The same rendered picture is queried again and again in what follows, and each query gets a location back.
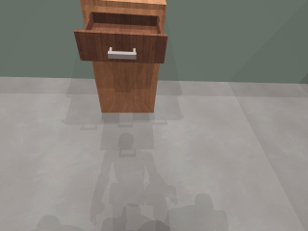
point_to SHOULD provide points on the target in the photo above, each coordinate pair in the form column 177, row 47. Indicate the drawer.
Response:
column 123, row 32

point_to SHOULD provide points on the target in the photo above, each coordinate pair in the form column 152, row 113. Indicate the handle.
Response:
column 122, row 54

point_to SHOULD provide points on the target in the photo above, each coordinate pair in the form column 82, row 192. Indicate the cabinet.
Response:
column 125, row 87

